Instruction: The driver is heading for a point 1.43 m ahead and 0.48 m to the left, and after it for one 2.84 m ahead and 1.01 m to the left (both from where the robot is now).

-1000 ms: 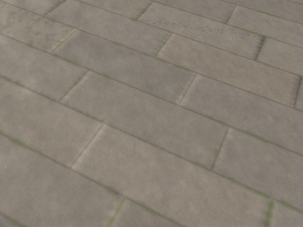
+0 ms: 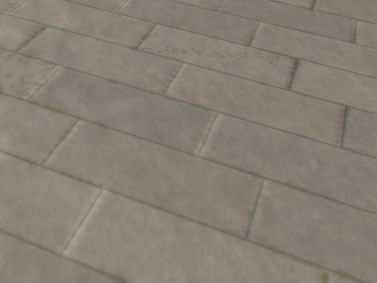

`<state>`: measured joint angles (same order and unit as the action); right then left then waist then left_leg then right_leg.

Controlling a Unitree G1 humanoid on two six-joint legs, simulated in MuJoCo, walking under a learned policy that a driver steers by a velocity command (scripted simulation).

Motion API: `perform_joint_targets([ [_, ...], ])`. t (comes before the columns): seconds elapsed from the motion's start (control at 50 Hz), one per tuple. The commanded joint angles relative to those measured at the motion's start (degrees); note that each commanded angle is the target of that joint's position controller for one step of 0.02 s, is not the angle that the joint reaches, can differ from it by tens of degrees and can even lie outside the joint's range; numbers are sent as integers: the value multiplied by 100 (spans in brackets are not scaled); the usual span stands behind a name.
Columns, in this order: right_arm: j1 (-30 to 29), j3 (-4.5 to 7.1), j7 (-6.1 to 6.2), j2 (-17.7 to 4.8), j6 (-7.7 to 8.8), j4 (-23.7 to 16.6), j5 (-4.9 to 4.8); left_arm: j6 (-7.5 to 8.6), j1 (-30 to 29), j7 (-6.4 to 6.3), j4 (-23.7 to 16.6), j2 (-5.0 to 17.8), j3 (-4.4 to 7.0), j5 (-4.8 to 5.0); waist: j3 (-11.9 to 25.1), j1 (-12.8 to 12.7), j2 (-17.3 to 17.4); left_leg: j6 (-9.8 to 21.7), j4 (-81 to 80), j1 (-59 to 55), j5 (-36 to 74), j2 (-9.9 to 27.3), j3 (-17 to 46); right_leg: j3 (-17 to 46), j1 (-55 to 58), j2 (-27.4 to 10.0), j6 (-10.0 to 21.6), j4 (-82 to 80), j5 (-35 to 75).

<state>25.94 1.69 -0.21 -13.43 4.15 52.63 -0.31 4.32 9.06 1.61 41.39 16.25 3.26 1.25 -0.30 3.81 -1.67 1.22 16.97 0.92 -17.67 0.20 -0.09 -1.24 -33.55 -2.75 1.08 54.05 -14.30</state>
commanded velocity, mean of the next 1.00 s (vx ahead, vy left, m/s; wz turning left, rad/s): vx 0.48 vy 0.00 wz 0.41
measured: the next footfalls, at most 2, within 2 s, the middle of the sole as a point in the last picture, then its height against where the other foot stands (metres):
right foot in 0.20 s outside the picture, level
left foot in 0.74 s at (134, 276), level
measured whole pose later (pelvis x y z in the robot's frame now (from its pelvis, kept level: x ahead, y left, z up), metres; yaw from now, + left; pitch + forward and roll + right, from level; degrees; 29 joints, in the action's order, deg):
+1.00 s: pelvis +0.52 +0.08 +0.00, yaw +27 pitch +2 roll +0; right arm 18.8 3.8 -0.4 -15.8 3.0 39.8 -0.7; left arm 5.5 4.5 0.2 41.7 17.8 3.0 -0.7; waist -2.8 2.6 -1.8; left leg 5.8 20.0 11.6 -9.5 -6.2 4.0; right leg 4.8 -37.0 -5.9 -2.8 52.7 -10.6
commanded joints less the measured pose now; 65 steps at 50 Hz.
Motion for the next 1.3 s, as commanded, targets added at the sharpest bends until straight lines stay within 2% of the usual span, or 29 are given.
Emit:
perform_joint_targets([
  [0.02,-96,178,106,-966,-2,-343,-10,126,-1104,128,-686,-99,-114,-3,-522,108,752,879,-945,160,1748,998,639,-186,-352,53,-122,-1323,943],
  [0.12,39,276,113,-1196,8,-258,-127,127,-1299,132,-842,342,-1,39,-661,-94,867,780,-857,48,2185,1436,757,26,437,163,98,-2231,1250],
  [0.18,-126,298,109,-1256,-59,-318,-70,118,292,2,-418,842,281,14,408,-1029,814,463,1176,333,4342,1078,432,-131,2732,437,443,-2406,1049],
  [0.2,-160,197,110,-989,-60,-487,53,76,1364,-90,-216,1195,394,-50,1269,-1439,306,260,2907,1549,2841,771,329,940,4505,-577,737,-2223,640],
  [0.22,692,-32,110,-65,21,-600,-36,64,1600,-61,-117,1631,425,-191,2257,-900,-1506,-37,4979,3249,-1283,-249,352,3772,5859,-2085,1513,-3161,-1066],
  [0.24,423,129,87,-745,96,-526,-228,88,1434,-42,-133,1073,294,-153,1926,-1051,-1236,-12,5768,3779,-1385,-63,943,4519,5286,-2065,1463,-3961,-2002],
  [0.26,-178,242,85,-1046,103,-710,-338,113,992,-56,-116,778,202,-92,939,-961,-902,41,5932,4170,-900,213,777,3547,4520,-1926,1210,-4006,-1861],
  [0.3,-569,264,131,-925,76,-753,-176,171,365,-37,-57,477,132,-144,281,-609,-323,75,5514,3723,-60,656,667,2133,3132,-1467,982,-4185,-321],
  [0.34,-335,278,112,-702,-83,-672,-185,260,84,-24,43,288,115,-213,180,-313,-468,72,5256,3199,239,840,713,1296,2537,-1211,934,-4503,282],
  [0.46,-1008,275,76,-569,-239,-1045,-100,346,177,-115,380,565,222,-200,-339,-293,-74,-93,4139,3907,1331,857,782,108,2443,-1209,1047,-4918,1113],
  [0.54,-1839,182,-112,-450,-156,-1336,-84,253,413,-187,486,797,266,-163,-516,-619,96,-63,2824,3802,2135,767,246,-569,2743,-1151,929,-4917,1436],
  [0.64,-2553,154,-294,-486,-154,-1824,-105,20,867,-195,674,1016,336,-31,-659,-839,68,192,2016,4050,1546,599,-162,-899,3840,-1406,774,-4420,2140],
  [0.68,-2377,242,-325,-662,-181,-1926,-101,-67,781,-216,647,1182,376,7,-351,-616,-158,399,1945,3480,966,250,-487,-1074,4067,-1417,641,-3725,3995],
  [0.72,-1175,493,-282,-1077,-219,-1708,-126,-167,621,-251,583,1276,388,51,401,125,-258,723,1705,1802,759,-297,-754,-1297,3795,-1222,436,-1925,5364],
  [0.74,-148,712,-180,-1485,-271,-1443,-136,-152,635,-278,519,1130,315,-3,932,614,15,977,1506,46,977,-258,-303,-1328,2675,-1008,182,-363,4432],
  [0.76,-88,837,-85,-2181,-280,-1402,-168,-38,1088,-221,207,248,52,-251,1277,37,1597,1851,1205,-1903,427,1269,2632,-1156,38,-36,-209,1778,-722],
  [0.78,-21,726,-132,-1961,-163,-1681,-94,224,783,-150,62,449,14,-95,2355,195,1274,2539,118,-2562,-430,2011,5073,397,-865,555,-243,2826,-2054],
  [0.8,-161,603,-169,-1526,-78,-1619,-30,362,116,-92,-116,868,126,138,1686,387,783,2136,-102,-2255,-150,1855,4311,712,-1433,210,-103,2804,-1518],
  [0.82,-429,552,-165,-1342,-28,-1619,-50,435,-9,-98,-179,784,79,136,1076,176,529,1911,-49,-1467,313,1609,3487,671,-1388,-46,11,2327,-1022],
  [0.86,-1149,426,-130,-972,-7,-1788,-4,391,120,-159,-47,842,137,-98,531,-319,242,1629,-148,0,1541,1168,2450,696,-573,-406,-29,1416,-486],
  [0.96,-1064,480,24,-1212,12,-1780,-37,130,-118,-159,-182,534,70,-229,156,-437,270,1608,-466,1116,2383,816,1677,468,-213,-298,-456,32,325],
  [1.04,-779,500,112,-1277,-57,-1668,-74,162,-968,-102,-383,365,-22,-173,-15,-94,566,1210,-358,1417,1550,454,1388,396,255,67,-524,-1743,1801],
  [1.12,-481,506,122,-1248,-109,-1520,-121,246,-1317,-21,-539,570,41,-89,-18,20,697,1079,53,1031,1071,664,1922,575,498,219,-403,-2414,1837],
  [1.2,-640,484,151,-1123,-193,-1553,-99,356,-609,-10,-386,824,210,-72,170,-428,980,851,894,740,1353,665,2373,479,1442,289,-49,-2848,1069],
  [1.22,-660,390,133,-870,-186,-1608,-69,390,-1,-45,-283,1007,301,-142,660,-725,840,656,1782,999,1462,352,2117,690,2509,-39,187,-2853,1026],
  [1.24,-519,254,130,-517,-178,-1723,50,376,885,-97,-212,1334,376,-196,1527,-976,-3,398,3490,1823,176,-97,1528,1804,4032,-1108,516,-2789,701],
  [1.26,307,202,129,-393,-120,-1865,-190,303,1203,-28,32,1667,455,-231,1883,-514,-2073,92,5125,3848,-1800,-623,1039,4687,5327,-2126,1419,-3549,-896],
  [1.28,177,302,159,-1000,-128,-1616,-241,289,1003,7,-70,1030,324,-100,1298,-687,-1106,5,5751,4405,-1412,-209,1242,4700,4958,-2007,1293,-3813,-2002],
  [1.3,-441,359,149,-1206,-148,-1661,-176,248,800,-13,-88,715,236,-86,657,-817,-583,-12,5813,4477,-860,-46,1082,3693,4300,-1747,1064,-3827,-1686],
])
